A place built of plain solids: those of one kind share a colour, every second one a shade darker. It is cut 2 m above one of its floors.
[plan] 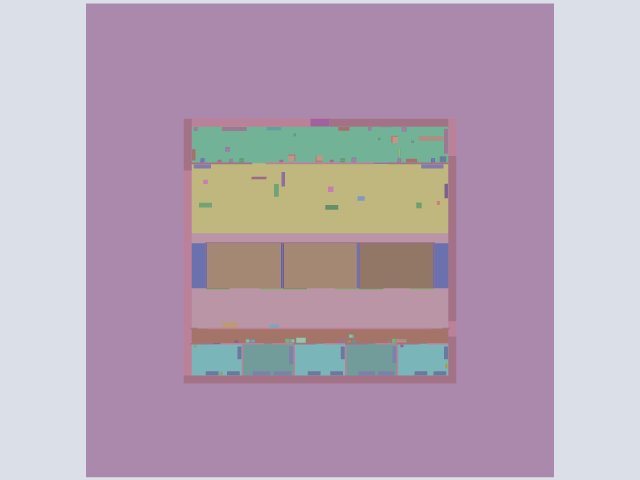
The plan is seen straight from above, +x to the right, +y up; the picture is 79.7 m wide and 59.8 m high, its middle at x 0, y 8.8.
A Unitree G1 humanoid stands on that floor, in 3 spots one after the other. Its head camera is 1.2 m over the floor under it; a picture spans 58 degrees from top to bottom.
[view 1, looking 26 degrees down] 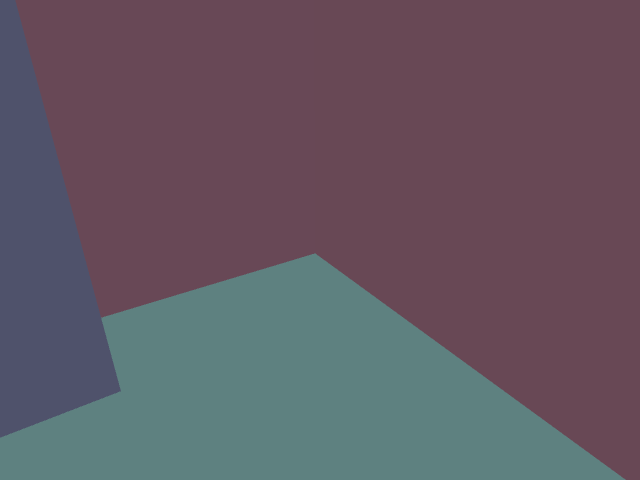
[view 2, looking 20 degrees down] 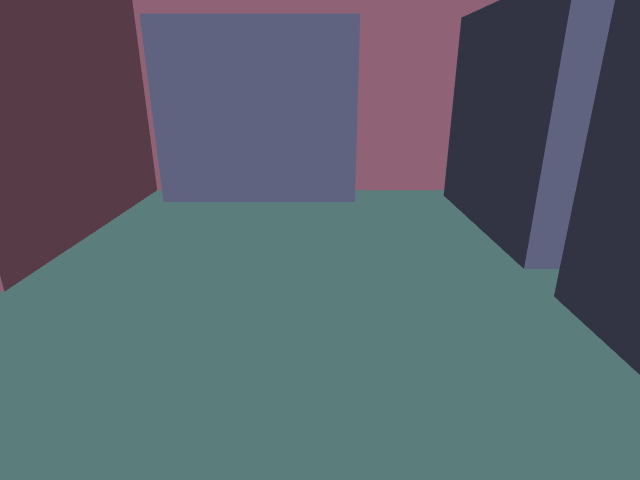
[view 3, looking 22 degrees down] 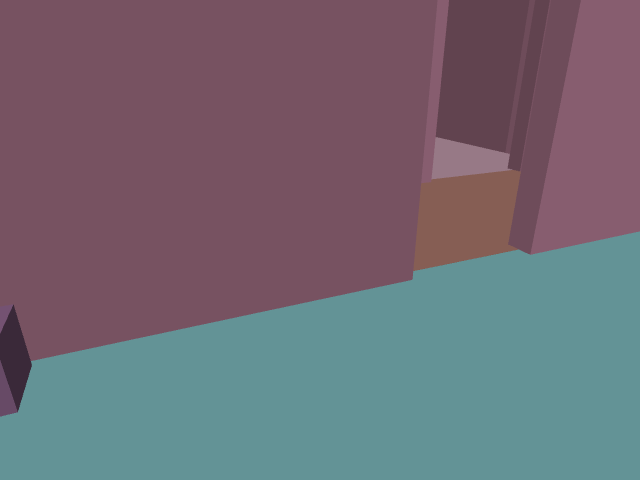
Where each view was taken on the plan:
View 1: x -8.33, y -6.14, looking -123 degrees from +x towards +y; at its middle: wall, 2.49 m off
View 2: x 4.53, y -6.14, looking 0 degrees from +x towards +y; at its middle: floor_changing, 3.51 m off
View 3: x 10.96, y -6.14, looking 67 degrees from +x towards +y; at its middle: wall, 2.26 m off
